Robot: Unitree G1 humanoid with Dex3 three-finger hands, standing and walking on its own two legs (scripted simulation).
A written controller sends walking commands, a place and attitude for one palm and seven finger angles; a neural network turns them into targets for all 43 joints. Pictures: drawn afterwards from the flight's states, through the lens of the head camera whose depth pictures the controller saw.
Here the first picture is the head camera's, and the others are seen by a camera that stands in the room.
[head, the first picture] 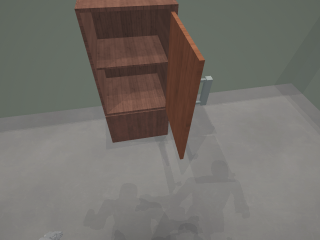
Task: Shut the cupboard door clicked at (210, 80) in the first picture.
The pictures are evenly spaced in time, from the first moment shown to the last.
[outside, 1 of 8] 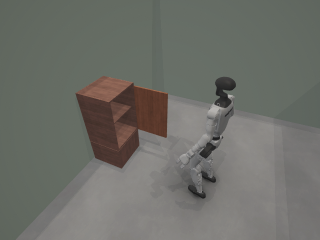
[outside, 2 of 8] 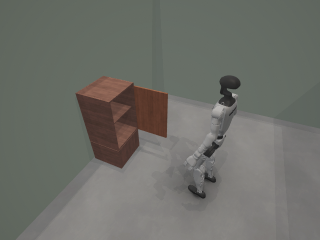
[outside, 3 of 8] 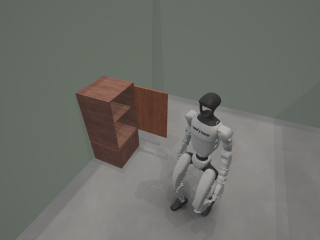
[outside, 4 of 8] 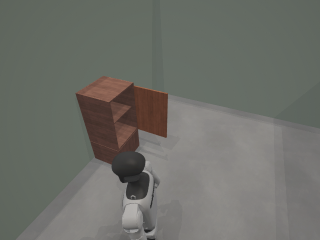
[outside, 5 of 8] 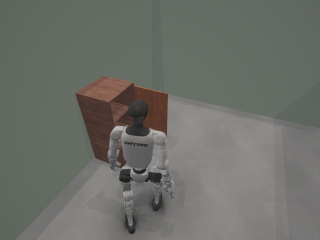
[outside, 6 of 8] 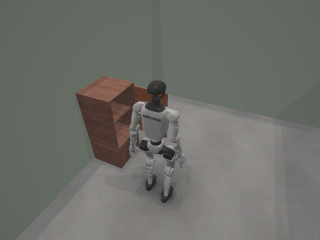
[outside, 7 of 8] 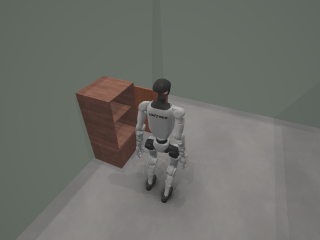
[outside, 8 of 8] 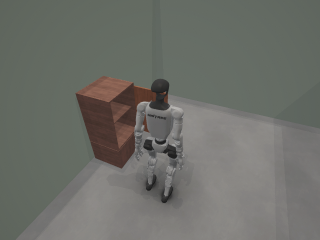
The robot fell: no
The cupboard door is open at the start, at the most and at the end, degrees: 89 89 89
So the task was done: no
